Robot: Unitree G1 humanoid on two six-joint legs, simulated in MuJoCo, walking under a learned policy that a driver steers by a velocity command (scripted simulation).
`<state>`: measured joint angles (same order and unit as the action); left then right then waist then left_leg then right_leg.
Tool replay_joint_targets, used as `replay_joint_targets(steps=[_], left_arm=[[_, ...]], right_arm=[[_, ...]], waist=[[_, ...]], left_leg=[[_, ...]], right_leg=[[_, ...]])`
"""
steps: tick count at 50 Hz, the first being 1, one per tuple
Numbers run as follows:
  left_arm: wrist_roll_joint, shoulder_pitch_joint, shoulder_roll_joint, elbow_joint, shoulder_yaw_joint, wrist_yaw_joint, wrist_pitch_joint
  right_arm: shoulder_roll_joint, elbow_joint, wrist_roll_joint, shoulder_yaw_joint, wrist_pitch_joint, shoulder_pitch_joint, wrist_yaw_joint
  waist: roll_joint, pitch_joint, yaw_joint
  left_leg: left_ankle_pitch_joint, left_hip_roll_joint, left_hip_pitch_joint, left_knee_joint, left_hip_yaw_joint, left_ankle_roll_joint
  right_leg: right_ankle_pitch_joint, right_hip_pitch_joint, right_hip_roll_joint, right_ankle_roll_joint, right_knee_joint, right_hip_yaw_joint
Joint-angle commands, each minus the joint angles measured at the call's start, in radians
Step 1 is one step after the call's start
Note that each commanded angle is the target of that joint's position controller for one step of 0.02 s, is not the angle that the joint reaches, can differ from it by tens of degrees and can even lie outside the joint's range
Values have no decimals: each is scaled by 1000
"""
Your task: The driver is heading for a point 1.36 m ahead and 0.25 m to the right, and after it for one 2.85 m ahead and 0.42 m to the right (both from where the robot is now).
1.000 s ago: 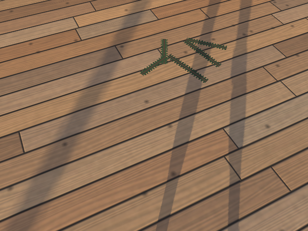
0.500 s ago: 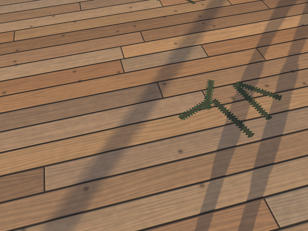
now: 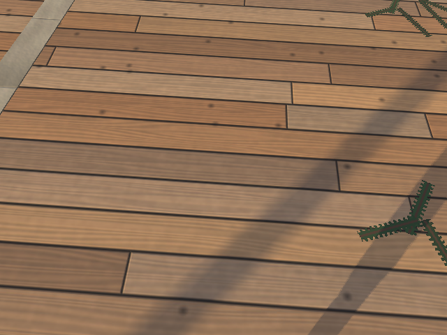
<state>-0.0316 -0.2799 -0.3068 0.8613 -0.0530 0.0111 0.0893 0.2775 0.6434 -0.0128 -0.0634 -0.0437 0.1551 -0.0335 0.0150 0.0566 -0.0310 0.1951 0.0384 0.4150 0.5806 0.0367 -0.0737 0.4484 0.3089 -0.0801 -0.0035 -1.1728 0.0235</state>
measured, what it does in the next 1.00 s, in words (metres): walks ahead: right foot, then left foot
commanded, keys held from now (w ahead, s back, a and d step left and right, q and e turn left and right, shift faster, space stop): w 1.00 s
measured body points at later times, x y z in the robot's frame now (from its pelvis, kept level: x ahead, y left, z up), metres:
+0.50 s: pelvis +0.28 -0.05 -0.01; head +0.32 -0.05 +0.44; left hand +0.48 +0.20 -0.09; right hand +0.30 -0.33 -0.14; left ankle +0.09 +0.08 -0.67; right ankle +0.39 -0.14 -0.73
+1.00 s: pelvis +0.57 -0.01 +0.00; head +0.60 +0.01 +0.44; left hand +0.55 +0.28 -0.14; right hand +0.79 -0.24 -0.08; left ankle +0.68 +0.10 -0.73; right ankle +0.40 -0.14 -0.72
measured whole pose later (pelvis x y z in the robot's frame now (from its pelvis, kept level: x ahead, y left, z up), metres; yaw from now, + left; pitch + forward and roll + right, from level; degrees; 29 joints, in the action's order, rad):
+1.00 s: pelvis +0.57 -0.01 +0.00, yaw +1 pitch +3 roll -1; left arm -0.01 -0.37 -0.30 0.92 -0.06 0.00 0.04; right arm 0.26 0.74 0.00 -0.04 -0.09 0.04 -0.04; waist 0.00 0.02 -0.07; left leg 0.07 -0.02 0.49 0.53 0.03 -0.05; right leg 0.45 0.01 -0.01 0.00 -0.51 0.03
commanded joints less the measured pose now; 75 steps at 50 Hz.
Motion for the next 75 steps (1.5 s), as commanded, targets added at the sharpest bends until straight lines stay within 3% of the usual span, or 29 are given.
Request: replay_joint_targets(steps=[1,6,12,16,19,21,22,23,24,25,26,28,32,39,44,47,48,49,50,51,52,53,54,55,59,65,70,73,75], left_arm=[[14,60,-125,-98,-26,-3,29],[30,77,-67,-97,-18,-5,-16],[23,265,-28,-144,0,14,-2],[18,354,-37,-182,3,36,7],[19,331,-59,-190,-3,49,14],[23,179,-102,-150,-27,42,16],[28,20,-152,-107,-48,33,15],[48,-119,-246,-90,-70,24,13],[33,-165,-220,-67,-63,31,9],[16,-124,-149,-73,-41,28,8],[16,-45,-125,-86,-33,24,4],[38,56,-79,-103,-18,24,3],[35,66,-87,-84,-19,22,21],[20,-33,-131,-35,-29,-3,5],[10,-101,-147,9,-37,-9,-22],[7,-71,-167,13,-46,-17,-36],[8,-53,-157,10,-42,-19,-42],[21,-59,-117,-4,-24,-22,-43],[31,-169,-14,-31,9,-14,-25],[24,-150,-31,-16,9,-9,-2],[-5,-66,-117,-42,-14,0,14],[-16,-1,-120,-57,-14,1,20],[-6,28,-111,-60,-16,-2,15],[1,12,-105,-52,-24,-6,1],[3,-15,-51,-42,-22,-14,-44],[14,135,-20,-93,-17,6,-33],[14,272,-1,-174,-4,37,-33],[13,256,-28,-208,-16,55,-37],[10,103,-84,-187,-48,54,-43]], right_arm=[[109,-22,13,-31,-24,97,6],[131,18,12,-35,-51,100,18],[151,83,4,-34,-43,181,36],[162,134,-2,-38,-30,244,38],[176,156,-6,-44,-15,244,45],[189,156,-3,-44,-5,209,49],[163,150,3,-32,-2,208,52],[78,122,16,-4,-13,303,48],[35,142,8,12,-35,352,41],[136,130,-15,-11,-49,251,32],[153,103,-27,-15,-57,164,30],[138,98,-4,-19,-52,114,37],[80,113,4,-12,-19,152,45],[39,60,6,7,-37,-85,28],[56,17,-5,8,-50,-194,0],[99,34,-2,-9,-56,-111,-7],[131,73,2,-28,-56,12,-2],[188,118,9,-51,-54,183,7],[295,138,24,-77,-48,292,14],[226,146,6,-58,-44,315,11],[177,139,1,-38,-45,246,12],[147,122,6,-29,-43,170,15],[115,119,13,-19,-45,107,14],[85,116,21,-11,-54,67,13],[101,150,31,-19,-79,52,17],[127,186,28,-21,-75,77,42],[155,235,10,-32,-42,164,49],[184,231,1,-42,-14,141,58],[207,220,0,-49,4,118,70]], waist=[[-82,-138,49],[-53,-66,16],[-66,-4,87],[-68,27,116],[-91,6,86],[-110,-93,-4],[-88,-208,-73],[90,-385,-67],[259,-481,-61],[165,-356,-84],[105,-219,-66],[41,-88,-4],[65,-67,48],[40,-15,-27],[48,16,-51],[73,-37,17],[62,-113,84],[20,-246,150],[-202,-397,125],[-273,-454,144],[-201,-305,142],[-135,-204,120],[-85,-124,91],[-109,-95,56],[-97,-48,18],[-66,-5,63],[-43,40,116],[-79,2,76],[-109,-99,-18]], left_leg=[[-222,-271,-381,-307,-368,-196],[-297,-245,-255,-424,-241,-204],[-219,-202,-287,-445,-133,-142],[-232,-257,-415,-394,-152,-137],[-372,-290,-502,-319,-163,-109],[-688,-249,-498,-141,-125,-77],[-674,-196,-397,61,-85,-45],[-309,-83,-44,445,-43,20],[388,46,198,660,-141,49],[371,-18,316,748,-192,37],[274,-73,351,724,-149,27],[134,-149,266,608,-120,31],[43,-182,196,494,-106,65],[-296,-146,205,74,-54,89],[-235,-119,230,-54,-59,57],[-129,-79,90,-93,-30,13],[-136,-48,-84,-118,1,-13],[-161,-115,-365,-77,-65,-58],[-32,-370,-773,-98,-495,-214],[97,-429,-825,-250,-760,-257],[171,-399,-714,-275,-646,-207],[137,-369,-571,-296,-507,-173],[72,-332,-432,-337,-408,-155],[10,-302,-343,-372,-333,-136],[-145,-279,-228,-461,-154,-139],[-254,-241,-283,-484,48,-90],[-359,-307,-487,-422,97,-81],[-711,-326,-561,-286,135,-52],[-987,-309,-544,-47,161,-25]], right_leg=[[-118,362,-80,17,-20,-81],[-278,352,-82,-29,158,-71],[-584,337,-27,-27,515,-36],[-539,374,-2,5,620,-37],[-425,330,20,48,665,-27],[-392,98,84,91,691,33],[-440,-159,55,129,664,6],[-407,-571,-200,261,643,-359],[-225,-732,-314,350,807,-739],[-83,-657,-284,299,852,-678],[-96,-505,-253,260,880,-541],[-252,-242,-180,232,944,-372],[-408,-114,-143,252,1033,-232],[-478,-168,-92,203,1057,-81],[-498,-325,-166,194,993,-106],[-726,-381,-179,163,873,-102],[-860,-358,-136,140,726,-64],[-772,-223,-83,107,492,-24],[-383,190,72,31,93,27],[127,359,130,25,-68,-101],[91,456,65,43,-137,-135],[1,459,13,54,-111,-110],[-74,427,-23,50,-46,-97],[-130,365,-54,46,7,-110],[-255,330,-58,12,78,-135],[-560,347,-25,4,407,-80],[-496,425,-11,40,544,-22],[-346,351,43,86,562,49],[-269,133,119,133,562,99]])
Keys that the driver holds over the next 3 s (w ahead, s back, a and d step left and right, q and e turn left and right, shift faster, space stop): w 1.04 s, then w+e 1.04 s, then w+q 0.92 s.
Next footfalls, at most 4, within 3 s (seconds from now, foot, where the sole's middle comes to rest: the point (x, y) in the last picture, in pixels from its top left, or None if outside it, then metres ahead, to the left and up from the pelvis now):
0.44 right None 0.43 -0.14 -0.76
0.98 left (202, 245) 0.72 0.10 -0.76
1.52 right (276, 177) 1.00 -0.15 -0.76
2.00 left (249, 110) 1.34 -0.05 -0.76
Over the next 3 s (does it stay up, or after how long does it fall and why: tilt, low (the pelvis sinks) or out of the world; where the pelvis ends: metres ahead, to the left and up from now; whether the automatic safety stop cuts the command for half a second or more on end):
stays up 1.60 -0.27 -0.01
